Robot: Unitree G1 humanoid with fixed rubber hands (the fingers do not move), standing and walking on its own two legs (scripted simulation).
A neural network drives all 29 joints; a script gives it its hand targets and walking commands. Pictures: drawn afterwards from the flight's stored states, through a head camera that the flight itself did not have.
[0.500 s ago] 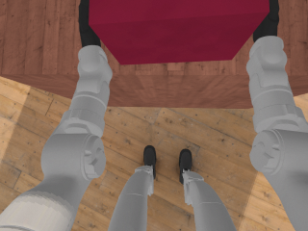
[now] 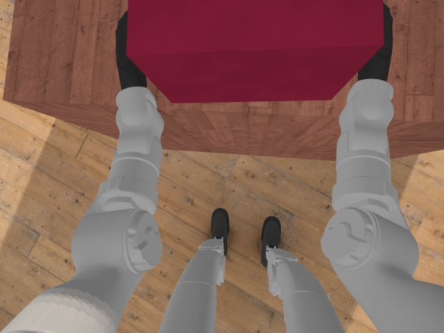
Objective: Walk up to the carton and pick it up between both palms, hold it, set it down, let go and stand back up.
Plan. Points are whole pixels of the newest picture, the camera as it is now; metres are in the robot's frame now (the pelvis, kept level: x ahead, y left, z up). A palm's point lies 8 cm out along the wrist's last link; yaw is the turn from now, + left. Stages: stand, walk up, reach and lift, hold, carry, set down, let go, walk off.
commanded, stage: reach and lift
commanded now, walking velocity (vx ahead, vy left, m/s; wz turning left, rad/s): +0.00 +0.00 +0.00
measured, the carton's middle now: (249, 26) +0.54 +0.01 -0.02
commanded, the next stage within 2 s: none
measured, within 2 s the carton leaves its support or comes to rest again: leaves its support in 0.82 s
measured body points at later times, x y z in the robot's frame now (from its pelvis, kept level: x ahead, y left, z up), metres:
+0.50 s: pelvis +0.01 +0.01 -0.03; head +0.24 -0.01 +0.36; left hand +0.50 +0.18 -0.05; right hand +0.51 -0.17 -0.05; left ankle +0.07 +0.12 -0.74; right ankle +0.05 -0.08 -0.74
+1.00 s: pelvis +0.06 +0.03 -0.02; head +0.16 +0.05 +0.41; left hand +0.48 +0.17 -0.04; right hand +0.45 -0.19 -0.02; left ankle +0.07 +0.13 -0.74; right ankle +0.05 -0.08 -0.74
